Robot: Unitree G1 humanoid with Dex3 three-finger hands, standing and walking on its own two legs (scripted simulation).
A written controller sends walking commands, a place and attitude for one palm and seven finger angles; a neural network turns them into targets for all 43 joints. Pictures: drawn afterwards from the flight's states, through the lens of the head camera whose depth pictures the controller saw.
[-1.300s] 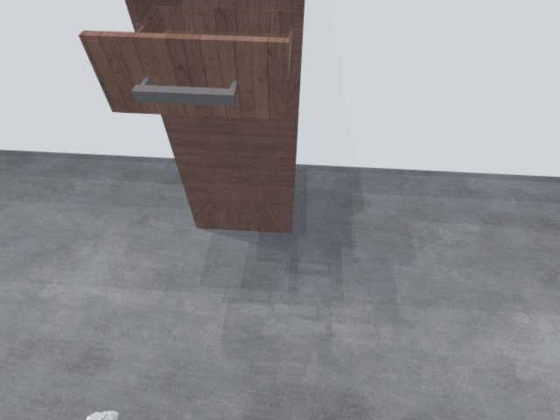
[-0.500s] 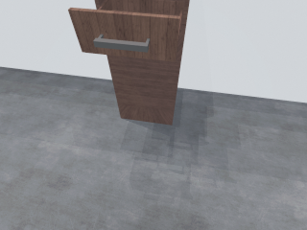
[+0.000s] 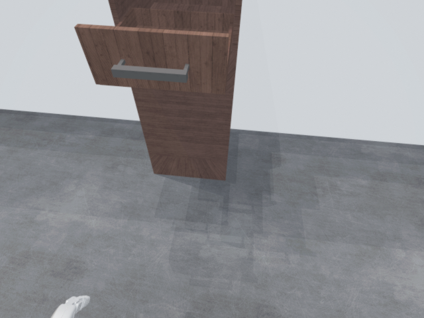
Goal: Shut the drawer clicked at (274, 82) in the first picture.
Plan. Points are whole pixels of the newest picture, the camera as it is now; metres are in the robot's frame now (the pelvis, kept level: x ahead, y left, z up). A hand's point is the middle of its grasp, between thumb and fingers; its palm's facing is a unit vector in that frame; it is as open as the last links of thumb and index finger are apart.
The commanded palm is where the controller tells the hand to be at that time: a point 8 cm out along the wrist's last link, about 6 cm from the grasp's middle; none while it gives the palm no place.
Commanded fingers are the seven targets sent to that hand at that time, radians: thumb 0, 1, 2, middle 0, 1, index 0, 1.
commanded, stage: take the last steps up to it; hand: left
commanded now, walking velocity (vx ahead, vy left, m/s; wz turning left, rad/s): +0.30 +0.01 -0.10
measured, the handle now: (152, 69) +0.68 +0.19 +0.11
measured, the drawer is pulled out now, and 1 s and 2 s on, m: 0.27 0.27 0.27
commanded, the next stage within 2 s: come to a stop and stand still in 0.90 s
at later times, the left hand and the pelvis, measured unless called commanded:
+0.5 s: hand out of the picture +0.11 +0.18 -0.19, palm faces +0.01 -0.99 -0.15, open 7.4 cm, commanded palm none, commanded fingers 0.00 0.90 0.90 -0.20 -0.30 -0.20 -0.30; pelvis +0.09 +0.01 -0.01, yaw +1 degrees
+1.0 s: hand (166, 219) +0.39 +0.14 -0.18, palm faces +0.02 -0.98 -0.20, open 7.4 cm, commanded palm none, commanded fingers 0.00 0.90 0.90 -0.20 -0.30 -0.20 -0.30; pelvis +0.27 -0.05 -0.03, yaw +2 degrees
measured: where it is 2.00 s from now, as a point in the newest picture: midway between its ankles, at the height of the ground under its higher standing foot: (223, 293)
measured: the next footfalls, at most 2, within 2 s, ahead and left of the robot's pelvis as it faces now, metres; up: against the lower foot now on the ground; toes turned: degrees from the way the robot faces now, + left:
right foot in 0.60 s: +0.25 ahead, -0.14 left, +0.00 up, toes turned -4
left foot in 0.76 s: +0.20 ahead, +0.13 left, +0.00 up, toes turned +5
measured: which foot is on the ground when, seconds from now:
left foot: down 0.00-0.58, up 0.60-0.74, down 0.76-0.96, up 0.98-1.00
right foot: down 0.00-0.30, up 0.32-0.58, down 0.60-0.76, up 0.78-0.94, down 0.96-1.00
